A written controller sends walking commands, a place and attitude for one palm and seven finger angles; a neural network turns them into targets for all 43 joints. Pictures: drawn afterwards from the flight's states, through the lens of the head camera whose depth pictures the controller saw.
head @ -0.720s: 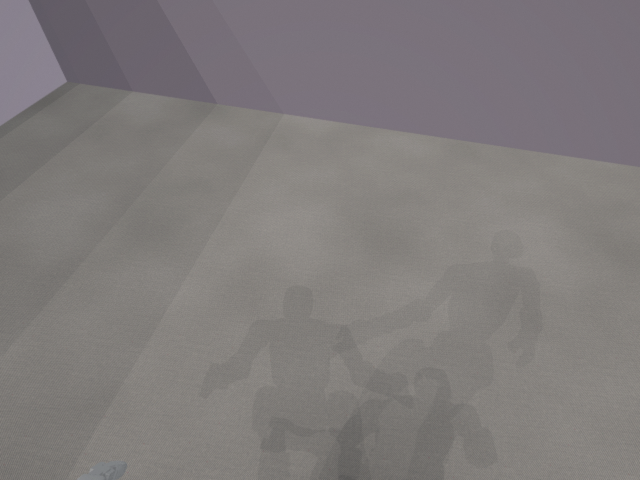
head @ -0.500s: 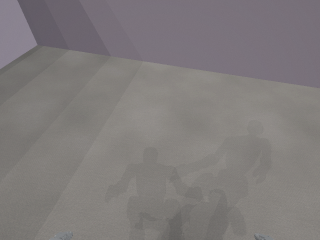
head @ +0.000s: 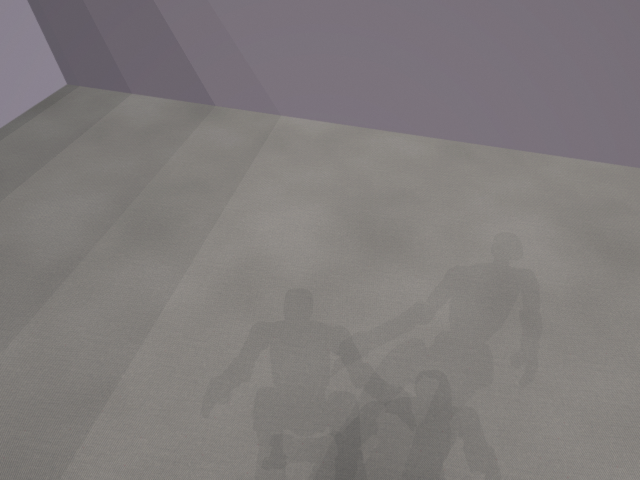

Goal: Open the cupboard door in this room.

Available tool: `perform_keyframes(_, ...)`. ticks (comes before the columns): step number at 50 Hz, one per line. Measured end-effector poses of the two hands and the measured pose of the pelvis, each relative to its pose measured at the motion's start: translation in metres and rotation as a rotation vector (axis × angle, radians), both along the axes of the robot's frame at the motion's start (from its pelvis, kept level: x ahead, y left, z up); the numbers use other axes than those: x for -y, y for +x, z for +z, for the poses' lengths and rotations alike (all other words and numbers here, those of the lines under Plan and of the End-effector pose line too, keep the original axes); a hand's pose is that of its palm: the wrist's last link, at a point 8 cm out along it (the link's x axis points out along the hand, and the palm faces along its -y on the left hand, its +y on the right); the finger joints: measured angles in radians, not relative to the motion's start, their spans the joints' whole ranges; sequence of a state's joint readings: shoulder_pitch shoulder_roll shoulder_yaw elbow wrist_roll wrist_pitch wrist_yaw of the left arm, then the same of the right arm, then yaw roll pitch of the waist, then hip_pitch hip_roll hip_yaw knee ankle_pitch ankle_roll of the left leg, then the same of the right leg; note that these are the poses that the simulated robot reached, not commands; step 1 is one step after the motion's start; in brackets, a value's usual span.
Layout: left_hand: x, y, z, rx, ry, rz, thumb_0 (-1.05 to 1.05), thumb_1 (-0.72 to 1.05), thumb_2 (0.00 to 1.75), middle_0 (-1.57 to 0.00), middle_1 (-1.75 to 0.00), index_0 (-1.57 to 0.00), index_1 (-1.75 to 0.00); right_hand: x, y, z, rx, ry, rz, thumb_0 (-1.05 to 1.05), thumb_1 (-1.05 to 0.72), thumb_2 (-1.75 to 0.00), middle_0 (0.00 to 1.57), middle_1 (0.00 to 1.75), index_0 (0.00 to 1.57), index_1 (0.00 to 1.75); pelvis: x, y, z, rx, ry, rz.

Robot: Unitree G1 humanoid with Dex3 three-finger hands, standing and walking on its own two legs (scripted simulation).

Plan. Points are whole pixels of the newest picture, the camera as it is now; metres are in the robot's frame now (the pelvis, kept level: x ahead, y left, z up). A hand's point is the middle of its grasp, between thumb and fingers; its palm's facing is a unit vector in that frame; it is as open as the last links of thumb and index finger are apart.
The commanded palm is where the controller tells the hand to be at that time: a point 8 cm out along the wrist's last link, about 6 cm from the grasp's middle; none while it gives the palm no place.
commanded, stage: stand and wait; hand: left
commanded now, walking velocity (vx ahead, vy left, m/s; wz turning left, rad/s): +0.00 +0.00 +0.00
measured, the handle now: out of the picture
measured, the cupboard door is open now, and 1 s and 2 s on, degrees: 0 0 0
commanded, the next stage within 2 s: turn or walk to find it in 0.18 s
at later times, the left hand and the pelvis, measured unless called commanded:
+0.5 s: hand out of the picture +0.05 +0.23 -0.18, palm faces +0.06 -0.96 -0.27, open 7.4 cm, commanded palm none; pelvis -0.01 +0.01 -0.01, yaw +4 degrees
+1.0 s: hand out of the picture -0.03 +0.19 -0.16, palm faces +0.30 -0.91 -0.30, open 7.4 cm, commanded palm none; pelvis -0.04 -0.03 -0.01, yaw +18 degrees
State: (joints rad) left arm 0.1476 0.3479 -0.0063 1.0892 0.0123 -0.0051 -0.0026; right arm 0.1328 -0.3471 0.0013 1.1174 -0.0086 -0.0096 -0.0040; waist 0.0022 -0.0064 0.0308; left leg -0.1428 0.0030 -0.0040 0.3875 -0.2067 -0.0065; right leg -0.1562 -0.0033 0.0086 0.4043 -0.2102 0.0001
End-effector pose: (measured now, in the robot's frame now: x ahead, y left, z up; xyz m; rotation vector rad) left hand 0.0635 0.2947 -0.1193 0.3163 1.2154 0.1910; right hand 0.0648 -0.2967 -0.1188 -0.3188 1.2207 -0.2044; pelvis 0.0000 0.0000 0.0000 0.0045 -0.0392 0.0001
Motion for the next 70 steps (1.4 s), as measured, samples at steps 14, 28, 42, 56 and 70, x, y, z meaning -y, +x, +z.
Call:
perform_keyframes(14, 0.004, 0.007, 0.001, 0.029, -0.008, -0.007, 0.01, 0.9, 0.9, -0.21, -0.3, -0.2, -0.3, -0.003, -0.002, -0.001, 0.003, 0.012, 0.009, 0.0, -0.9, -0.9, 0.2, 0.3, 0.2, 0.29, 0.001, -0.005, 0.0, -0.007, -0.001, 0.011)
perform_keyframes(28, 0.021, -0.033, -0.035, -0.004, -0.095, 0.101, 0.01, 0.9, 0.9, -0.21, -0.3, -0.2, -0.3, -0.059, -0.006, -0.023, -0.042, 0.082, 0.054, 0.0, -0.91, -0.9, 0.2, 0.3, 0.2, 0.29, -0.014, -0.012, -0.017, -0.027, -0.009, 0.088)
perform_keyframes(42, 0.043, -0.067, -0.012, 0.07, -0.07, 0.247, 0.01, 0.91, 0.9, -0.2, -0.3, -0.2, -0.3, -0.056, -0.022, -0.031, -0.101, 0.136, 0.131, 0.0, -0.9, -0.9, 0.2, 0.3, 0.2, 0.3, 0.012, -0.035, -0.009, -0.058, -0.023, 0.232)
perform_keyframes(56, 0.073, -0.159, -0.011, 0.021, -0.066, 0.412, 0.01, 0.9, 0.9, -0.21, -0.3, -0.2, -0.3, -0.034, 0.03, -0.02, -0.054, 0.088, 0.278, 0.0, -0.91, -0.9, 0.2, 0.3, 0.2, 0.29, 0.026, -0.048, -0.006, -0.026, 0.026, 0.381)
perform_keyframes(70, 0.056, -0.246, -0.034, -0.074, -0.117, 0.604, 0.01, 0.91, 0.9, -0.2, -0.3, -0.2, -0.3, -0.126, 0.063, -0.008, 0.065, 0.109, 0.507, 0.0, -0.91, -0.9, 0.2, 0.3, 0.2, 0.29, 0.003, -0.075, -0.011, -0.027, -0.01, 0.492)
